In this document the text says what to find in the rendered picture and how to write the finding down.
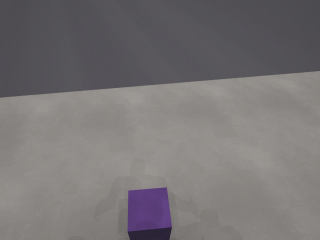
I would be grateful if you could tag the carton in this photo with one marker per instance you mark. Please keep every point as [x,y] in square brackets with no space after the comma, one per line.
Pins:
[149,215]

